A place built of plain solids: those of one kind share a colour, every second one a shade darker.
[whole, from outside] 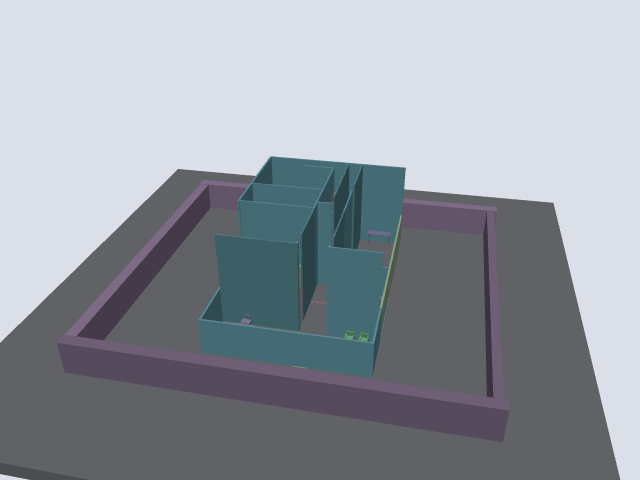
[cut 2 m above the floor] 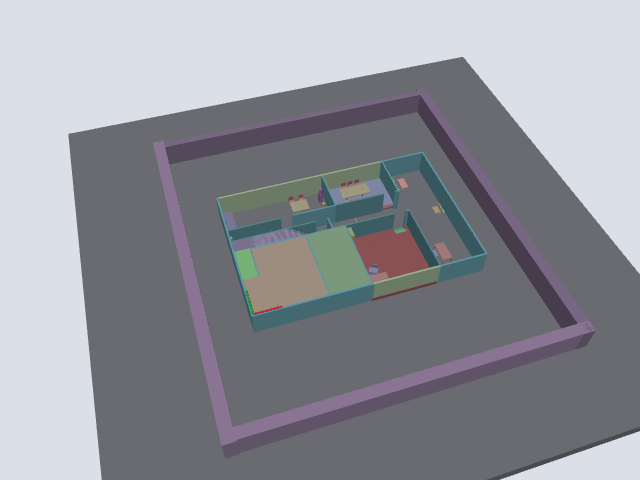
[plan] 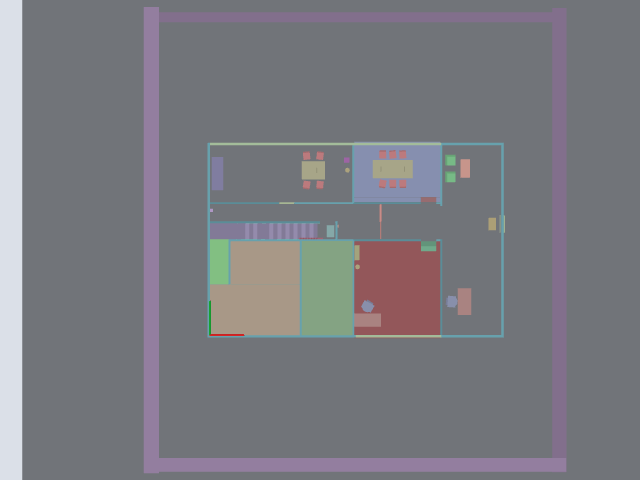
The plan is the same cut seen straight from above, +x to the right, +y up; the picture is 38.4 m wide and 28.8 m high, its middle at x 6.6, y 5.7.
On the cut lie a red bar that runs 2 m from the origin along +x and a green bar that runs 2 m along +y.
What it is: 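An office floor, with one long steep straight back stair to a room a storey up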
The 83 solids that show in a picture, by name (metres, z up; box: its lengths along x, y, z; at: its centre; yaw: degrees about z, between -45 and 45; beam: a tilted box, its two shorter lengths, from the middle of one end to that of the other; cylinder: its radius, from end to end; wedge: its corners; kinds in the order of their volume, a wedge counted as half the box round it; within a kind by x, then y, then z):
{
 "ring_hedge_1": {"box": [0.91, 27.98, 2.56], "at": [-3.52, 5.7, 1.23]},
 "ring_hedge_2": {"box": [25.26, 0.83, 2.51], "at": [8.74, -7.8, 1.2]},
 "ring_hedge_3": {"box": [24.81, 0.6, 2.49], "at": [8.74, 19.07, 1.2]},
 "ring_hedge_4": {"box": [0.85, 27.85, 2.54], "at": [20.97, 5.7, 1.22]},
 "split_lounge_level_1": {"box": [5.4, 3.05, 4.48], "at": [2.69, 1.51, 2.19]},
 "split_lounge_level_2": {"box": [4.17, 2.59, 4.48], "at": [3.31, 4.33, 2.19]},
 "wall_1": {"box": [0.15, 11.69, 7.27], "at": [-0.07, 5.7, 3.59]},
 "wall_2": {"box": [0.12, 2.71, 7.27], "at": [1.17, 4.39, 3.59]},
 "wall_3": {"box": [4.15, 0.12, 7.27], "at": [2.07, 7.91, 3.59]},
 "wall_4": {"box": [6.61, 0.12, 7.27], "at": [3.3, 6.76, 3.59]},
 "wall_5": {"box": [8.9, 0.15, 7.27], "at": [4.3, -0.07, 3.59]},
 "wall_6": {"box": [7.37, 0.12, 7.27], "at": [4.92, 5.69, 3.59]},
 "wall_7": {"box": [0.12, 5.69, 7.27], "at": [5.45, 2.84, 3.59]},
 "wall_8": {"box": [3.55, 0.12, 7.27], "at": [6.82, 7.91, 3.59]},
 "wall_9": {"box": [0.14, 0.12, 7.27], "at": [7.58, 6.76, 3.59]},
 "wall_10": {"box": [0.12, 1.07, 7.27], "at": [7.59, 6.23, 3.59]},
 "wall_11": {"box": [0.12, 5.69, 7.27], "at": [8.6, 2.84, 3.59]},
 "wall_12": {"box": [0.12, 3.48, 2.84], "at": [8.6, 9.65, 1.37]},
 "wall_13": {"box": [4.06, 0.12, 7.27], "at": [10.63, 5.69, 3.59]},
 "wall_14": {"box": [4.05, 0.12, 7.27], "at": [10.63, 7.91, 3.59]},
 "wall_15": {"box": [0.3, 0.12, 7.27], "at": [13.72, 5.69, 3.59]},
 "wall_16": {"box": [0.29, 0.12, 7.27], "at": [13.72, 7.91, 3.59]},
 "wall_17": {"box": [0.12, 5.74, 7.27], "at": [13.87, 2.87, 3.59]},
 "wall_18": {"box": [0.12, 3.65, 7.27], "at": [13.87, 9.57, 3.59]},
 "wall_19": {"box": [3.91, 0.15, 2.84], "at": [15.68, -0.07, 1.37]},
 "wall_20": {"box": [3.91, 0.15, 2.84], "at": [15.68, 11.46, 1.37]},
 "wall_21": {"box": [0.15, 11.69, 2.84], "at": [17.55, 5.7, 1.37]},
 "closed_between_1": {"box": [3.05, 5.65, 4.48], "at": [7.03, 2.81, 2.19]},
 "split_steps_1": {"box": [1.64, 0.96, 4.48], "at": [0.82, 6.23, 2.19]},
 "split_steps_2": {"box": [0.72, 0.96, 4.06], "at": [1.76, 6.23, 1.98]},
 "split_steps_3": {"box": [0.72, 0.96, 3.85], "at": [2.0, 6.23, 1.87]},
 "split_steps_4": {"box": [0.72, 0.96, 3.64], "at": [2.24, 6.23, 1.77]},
 "split_steps_5": {"box": [0.72, 0.96, 3.43], "at": [2.48, 6.23, 1.66]},
 "split_steps_6": {"box": [0.72, 0.96, 3.0], "at": [2.96, 6.23, 1.45]},
 "split_steps_7": {"box": [0.72, 0.96, 2.79], "at": [3.2, 6.23, 1.35]},
 "split_steps_8": {"box": [0.72, 0.96, 2.58], "at": [3.44, 6.23, 1.24]},
 "split_steps_9": {"box": [0.72, 0.96, 2.37], "at": [3.68, 6.23, 1.14]},
 "split_steps_10": {"box": [0.72, 0.96, 2.16], "at": [3.92, 6.23, 1.03]},
 "split_steps_11": {"box": [0.72, 0.96, 1.95], "at": [4.17, 6.23, 0.92]},
 "split_steps_12": {"box": [0.72, 0.96, 1.74], "at": [4.41, 6.23, 0.82]},
 "split_steps_13": {"box": [0.72, 0.96, 1.53], "at": [4.65, 6.23, 0.71]},
 "split_steps_14": {"box": [0.72, 0.96, 1.32], "at": [4.89, 6.23, 0.61]},
 "split_steps_15": {"box": [0.72, 0.96, 1.1], "at": [5.13, 6.23, 0.5]},
 "split_steps_16": {"box": [0.72, 0.96, 0.89], "at": [5.37, 6.23, 0.4]},
 "split_steps_17": {"box": [0.72, 0.96, 0.68], "at": [5.61, 6.23, 0.29]},
 "split_steps_18": {"box": [0.72, 0.96, 0.47], "at": [5.85, 6.23, 0.19]},
 "split_steps_19": {"box": [0.72, 0.96, 0.26], "at": [6.09, 6.23, 0.08]},
 "split_upper_level_1": {"box": [1.12, 2.71, 4.48], "at": [0.56, 4.39, 2.19]},
 "cell_level_1": {"box": [4.0, 0.6, 0.35], "at": [10.66, 5.33, 0.12]},
 "cell_level_2": {"box": [5.15, 5.23, 0.35], "at": [11.23, 2.41, 0.12]},
 "cell_level_3": {"box": [0.24, 0.6, 0.35], "at": [13.69, 5.33, 0.12]},
 "glazing_1": {"box": [8.6, 0.15, 2.84], "at": [4.3, 11.46, 1.37]},
 "glazing_2": {"box": [5.27, 0.15, 2.84], "at": [11.23, -0.07, 1.37]},
 "glazing_3": {"box": [5.27, 0.15, 2.84], "at": [11.23, 11.46, 1.37]},
 "meet_level_1": {"box": [3.99, 0.3, 0.2], "at": [10.66, 8.12, 0.05]},
 "meet_level_2": {"box": [5.15, 3.32, 0.2], "at": [11.23, 9.93, 0.05]},
 "shelf_1": {"box": [0.3, 0.9, 1.95], "at": [8.82, 4.94, 1.23]},
 "club_1": {"box": [0.62, 0.64, 0.48], "at": [14.42, 9.49, 0.19]},
 "club_2": {"box": [0.62, 0.64, 0.48], "at": [14.42, 10.49, 0.19]},
 "meeting_table_1": {"box": [1.4, 1.1, 0.07], "at": [6.2, 9.88, 0.7]},
 "meeting_table_2": {"box": [2.4, 1.1, 0.07], "at": [10.96, 9.95, 0.85]},
 "cell_steps_1": {"box": [0.91, 0.3, 0.35], "at": [13.12, 5.18, 0.12]},
 "cell_steps_2": {"box": [0.91, 0.6, 0.2], "at": [13.12, 5.33, 0.05]},
 "desk_1": {"box": [1.6, 0.8, 0.07], "at": [9.46, 0.9, 0.99]},
 "desk_2": {"box": [0.8, 1.6, 0.07], "at": [15.27, 2.0, 0.69]},
 "task_chair_1": {"box": [0.68, 0.48, 0.26], "at": [9.46, 1.72, 0.88], "yaw": -30.1},
 "task_chair_2": {"box": [0.48, 0.68, 0.26], "at": [14.5, 2.0, 0.58], "yaw": -4.1},
 "water_cooler_1": {"box": [0.33, 0.31, 1.03], "at": [8.2, 10.49, 0.47]},
 "bar_table_1": {"box": [0.7, 2.0, 0.06], "at": [0.45, 9.68, 1.05]},
 "side_chair_1": {"box": [0.42, 0.42, 0.04], "at": [5.8, 9.03, 0.43], "yaw": -9.0},
 "side_chair_2": {"box": [0.42, 0.42, 0.04], "at": [5.8, 10.73, 0.43], "yaw": 5.8},
 "side_chair_3": {"box": [0.42, 0.42, 0.04], "at": [6.6, 9.03, 0.43], "yaw": -5.2},
 "side_chair_4": {"box": [0.42, 0.42, 0.04], "at": [6.6, 10.73, 0.43], "yaw": -7.0},
 "side_chair_5": {"box": [0.42, 0.42, 0.04], "at": [10.37, 9.1, 0.58], "yaw": -10.1},
 "side_chair_6": {"box": [0.42, 0.42, 0.04], "at": [10.37, 10.8, 0.58], "yaw": 0.1},
 "side_chair_7": {"box": [0.42, 0.42, 0.04], "at": [10.96, 9.1, 0.58], "yaw": 0.5},
 "side_chair_8": {"box": [0.42, 0.42, 0.04], "at": [10.96, 10.8, 0.58], "yaw": 7.0},
 "side_chair_9": {"box": [0.42, 0.42, 0.04], "at": [11.56, 9.1, 0.58], "yaw": 0.8},
 "side_chair_10": {"box": [0.42, 0.42, 0.04], "at": [11.56, 10.8, 0.58], "yaw": 4.0},
 "meet_steps_1": {"box": [0.93, 0.3, 0.2], "at": [13.12, 8.12, 0.05]},
 "coffee_table_1": {"box": [0.58, 1.12, 0.07], "at": [15.32, 9.99, 0.36]},
 "doormat_hold_1": {"box": [0.45, 0.75, 0.06], "at": [16.93, 6.66, -0.02]},
 "doormat_foot_hold_1": {"box": [0.45, 0.73, 0.06], "at": [7.24, 6.22, -0.02]}
}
